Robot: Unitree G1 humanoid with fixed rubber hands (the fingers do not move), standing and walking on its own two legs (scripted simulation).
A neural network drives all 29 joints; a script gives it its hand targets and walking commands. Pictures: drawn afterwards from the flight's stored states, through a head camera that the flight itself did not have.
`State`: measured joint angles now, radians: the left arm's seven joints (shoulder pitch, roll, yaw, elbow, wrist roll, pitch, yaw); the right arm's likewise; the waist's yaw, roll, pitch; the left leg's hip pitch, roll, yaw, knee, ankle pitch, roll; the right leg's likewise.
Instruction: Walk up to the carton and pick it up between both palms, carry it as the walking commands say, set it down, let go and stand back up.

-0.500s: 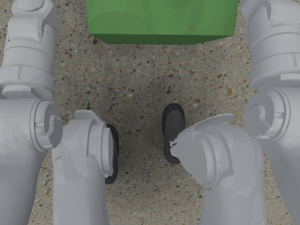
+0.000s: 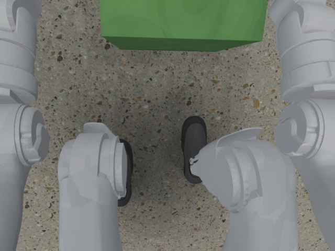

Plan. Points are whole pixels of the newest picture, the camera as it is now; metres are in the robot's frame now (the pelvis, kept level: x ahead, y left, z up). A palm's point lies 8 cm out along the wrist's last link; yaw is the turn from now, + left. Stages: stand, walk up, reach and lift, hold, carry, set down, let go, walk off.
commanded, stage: set down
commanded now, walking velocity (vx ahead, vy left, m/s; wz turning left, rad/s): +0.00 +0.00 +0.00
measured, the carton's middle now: out of the picture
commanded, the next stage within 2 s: let go in 1.32 s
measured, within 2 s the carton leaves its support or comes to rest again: neither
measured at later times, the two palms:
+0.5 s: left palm out of the picture +0.57 +0.22 -0.02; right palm out of the picture +0.55 -0.20 -0.03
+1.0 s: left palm out of the picture +0.57 +0.23 +0.13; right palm out of the picture +0.55 -0.20 +0.12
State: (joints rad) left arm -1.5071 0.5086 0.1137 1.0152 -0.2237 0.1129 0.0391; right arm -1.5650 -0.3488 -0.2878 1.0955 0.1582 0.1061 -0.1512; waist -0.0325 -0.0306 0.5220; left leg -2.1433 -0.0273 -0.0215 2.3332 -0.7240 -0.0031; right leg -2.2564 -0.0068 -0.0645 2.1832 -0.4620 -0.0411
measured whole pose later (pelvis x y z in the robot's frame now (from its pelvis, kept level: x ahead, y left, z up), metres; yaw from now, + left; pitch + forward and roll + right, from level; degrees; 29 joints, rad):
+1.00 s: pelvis -0.01 -0.01 +0.23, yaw +3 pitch +30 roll -1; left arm -1.45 0.61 0.11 0.60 -0.19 0.47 -0.03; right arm -1.36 -0.35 -0.27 0.47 0.18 0.50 -0.18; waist -0.06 -0.01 0.52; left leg -1.56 -0.05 -0.05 1.50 -0.47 0.00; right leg -1.61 -0.01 -0.05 1.39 -0.31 -0.04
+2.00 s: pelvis +0.04 -0.01 +0.37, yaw +4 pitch +16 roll +0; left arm -0.24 0.24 0.11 0.46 0.00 0.22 -0.06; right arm -0.19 -0.28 -0.15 0.40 0.08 0.27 0.07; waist -0.01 -0.01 0.01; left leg -0.83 -0.04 -0.06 0.86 -0.33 0.00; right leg -0.87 -0.01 -0.05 0.79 -0.20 -0.03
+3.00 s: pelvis +0.11 -0.01 +0.41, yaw +4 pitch +2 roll +0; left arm 0.27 0.28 0.11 0.70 0.05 0.02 -0.03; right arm 0.22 -0.24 -0.10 0.57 0.03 0.06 0.03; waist 0.00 -0.01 -0.11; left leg -0.29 -0.04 -0.07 0.58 -0.33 0.00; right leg -0.37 -0.01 -0.05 0.58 -0.25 -0.03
